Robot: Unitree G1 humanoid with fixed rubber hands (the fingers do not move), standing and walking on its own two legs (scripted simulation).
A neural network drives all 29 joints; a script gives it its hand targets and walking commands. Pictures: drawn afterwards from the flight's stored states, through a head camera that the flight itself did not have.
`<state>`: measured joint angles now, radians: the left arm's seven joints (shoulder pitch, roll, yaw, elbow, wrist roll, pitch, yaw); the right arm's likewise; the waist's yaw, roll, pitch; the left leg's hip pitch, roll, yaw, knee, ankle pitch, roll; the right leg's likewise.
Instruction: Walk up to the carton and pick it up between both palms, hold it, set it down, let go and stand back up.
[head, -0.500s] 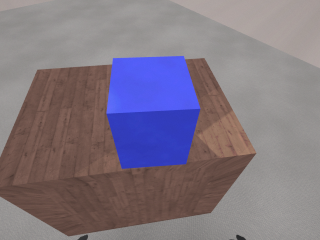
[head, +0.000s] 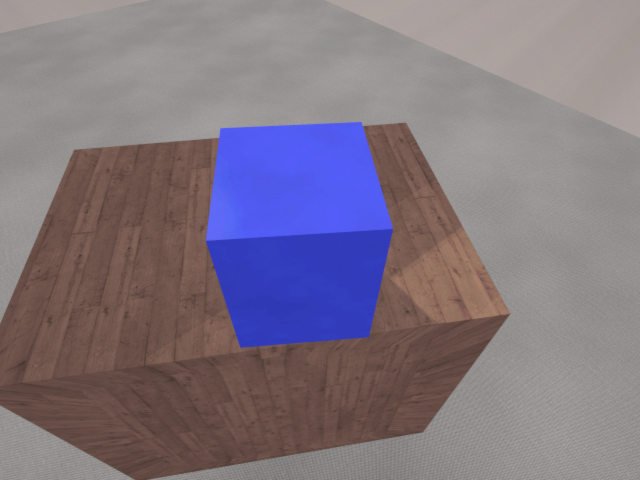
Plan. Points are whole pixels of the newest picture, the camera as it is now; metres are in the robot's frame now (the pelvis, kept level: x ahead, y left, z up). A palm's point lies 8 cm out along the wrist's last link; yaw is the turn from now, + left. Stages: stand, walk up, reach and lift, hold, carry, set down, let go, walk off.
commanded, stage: stand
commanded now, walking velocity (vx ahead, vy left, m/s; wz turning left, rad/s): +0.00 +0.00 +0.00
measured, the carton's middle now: (298, 238) +0.44 +0.05 +0.04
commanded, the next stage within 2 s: walk up in 0.36 s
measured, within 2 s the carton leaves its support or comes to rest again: neither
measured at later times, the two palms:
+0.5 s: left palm out of the picture -0.01 +0.21 -0.14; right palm out of the picture -0.01 -0.21 -0.14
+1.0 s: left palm out of the picture +0.02 +0.24 -0.14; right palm out of the picture +0.03 -0.23 -0.14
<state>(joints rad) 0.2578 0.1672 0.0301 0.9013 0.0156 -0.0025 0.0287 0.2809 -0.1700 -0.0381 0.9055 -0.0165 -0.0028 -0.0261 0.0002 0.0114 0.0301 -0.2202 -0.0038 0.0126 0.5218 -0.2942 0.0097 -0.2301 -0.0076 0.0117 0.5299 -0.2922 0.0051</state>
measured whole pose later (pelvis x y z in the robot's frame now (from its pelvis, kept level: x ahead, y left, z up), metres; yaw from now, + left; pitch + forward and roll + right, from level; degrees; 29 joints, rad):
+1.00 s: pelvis +0.02 +0.00 +0.00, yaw +6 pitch +0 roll -1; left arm 0.26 0.20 -0.03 1.05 0.02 -0.02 0.04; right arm 0.32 -0.19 0.02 1.07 -0.01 -0.03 -0.04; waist -0.01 0.01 0.04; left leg -0.23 -0.03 -0.08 0.55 -0.31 0.01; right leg -0.18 -0.03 -0.08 0.50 -0.32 0.01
